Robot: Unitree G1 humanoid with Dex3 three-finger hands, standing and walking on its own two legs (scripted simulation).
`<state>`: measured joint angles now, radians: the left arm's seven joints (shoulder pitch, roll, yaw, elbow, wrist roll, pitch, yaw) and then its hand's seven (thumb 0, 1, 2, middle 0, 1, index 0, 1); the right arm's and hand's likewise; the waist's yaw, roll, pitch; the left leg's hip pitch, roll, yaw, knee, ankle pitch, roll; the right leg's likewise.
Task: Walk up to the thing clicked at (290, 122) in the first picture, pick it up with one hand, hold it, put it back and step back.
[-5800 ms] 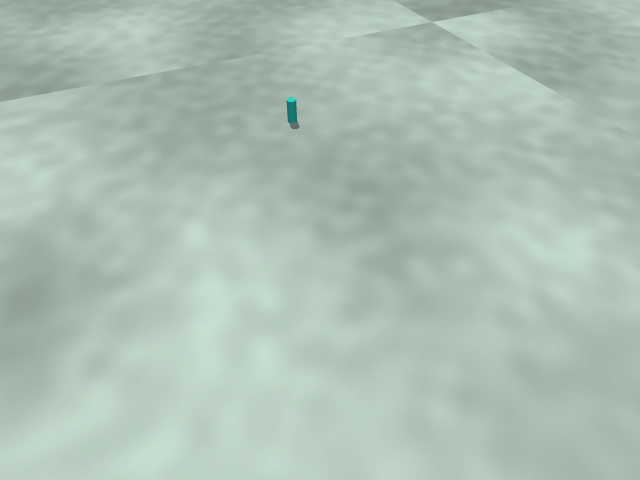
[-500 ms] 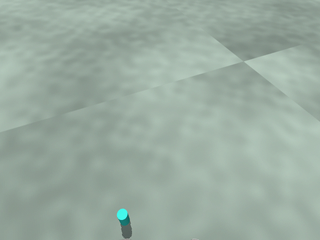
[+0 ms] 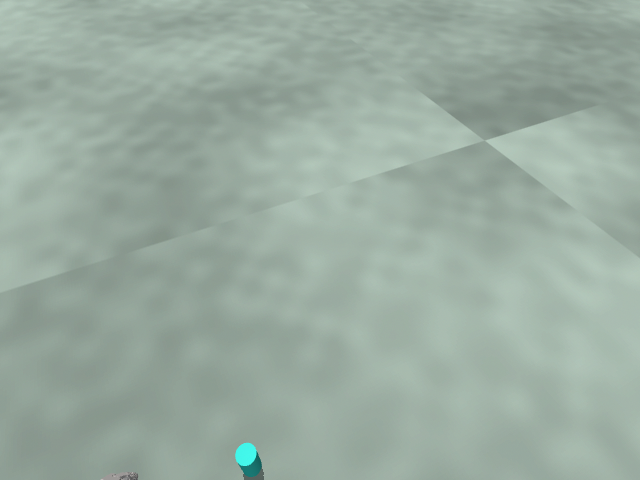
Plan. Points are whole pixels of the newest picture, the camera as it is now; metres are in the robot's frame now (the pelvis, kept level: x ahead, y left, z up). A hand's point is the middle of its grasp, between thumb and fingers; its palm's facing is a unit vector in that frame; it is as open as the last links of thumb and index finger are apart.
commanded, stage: walk up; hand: left
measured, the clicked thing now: (249, 460) +0.31 +0.20 -0.71
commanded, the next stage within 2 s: stand in 0.82 s
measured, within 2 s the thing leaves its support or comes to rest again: neither
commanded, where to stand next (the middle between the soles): +0.05 +0.00 m, yaw +1 degrees
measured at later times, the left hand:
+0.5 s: hand out of the picture +0.08 +0.25 -0.15, palm faces +0.01 -0.95 -0.32, open 7.4 cm
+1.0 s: hand out of the picture +0.11 +0.25 -0.15, palm faces -0.01 -0.94 -0.33, open 7.4 cm
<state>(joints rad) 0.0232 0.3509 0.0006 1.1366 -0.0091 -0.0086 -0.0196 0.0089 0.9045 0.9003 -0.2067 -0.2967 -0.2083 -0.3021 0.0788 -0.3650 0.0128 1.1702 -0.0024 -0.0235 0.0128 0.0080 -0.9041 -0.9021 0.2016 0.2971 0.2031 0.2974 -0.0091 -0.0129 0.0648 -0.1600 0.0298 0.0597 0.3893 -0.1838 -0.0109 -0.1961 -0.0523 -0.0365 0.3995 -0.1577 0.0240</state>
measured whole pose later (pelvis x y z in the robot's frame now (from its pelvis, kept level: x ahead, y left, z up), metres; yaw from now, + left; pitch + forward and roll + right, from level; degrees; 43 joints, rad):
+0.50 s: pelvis +0.01 +0.00 +0.00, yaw +0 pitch -2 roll +0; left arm 0.07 0.34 0.02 1.20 0.00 0.00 -0.02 0.01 0.91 0.90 -0.21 -0.30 -0.21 -0.30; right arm 0.06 -0.35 0.00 1.18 0.00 -0.01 0.01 0.01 -0.90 -0.90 0.20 0.30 0.20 0.30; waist 0.01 0.00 0.06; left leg -0.12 0.03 0.05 0.32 -0.16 -0.02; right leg -0.15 -0.05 -0.05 0.32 -0.13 0.02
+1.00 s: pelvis +0.02 +0.00 +0.01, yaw +0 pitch -2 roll +0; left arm 0.07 0.34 0.01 1.16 0.01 -0.01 -0.01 0.01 0.91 0.90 -0.21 -0.30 -0.21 -0.30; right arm 0.08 -0.34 0.00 1.17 -0.01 -0.01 0.01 0.01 -0.90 -0.90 0.20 0.30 0.20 0.30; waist -0.01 0.00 0.04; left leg -0.09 0.03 0.05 0.30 -0.17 -0.02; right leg -0.13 -0.05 -0.05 0.32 -0.15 0.02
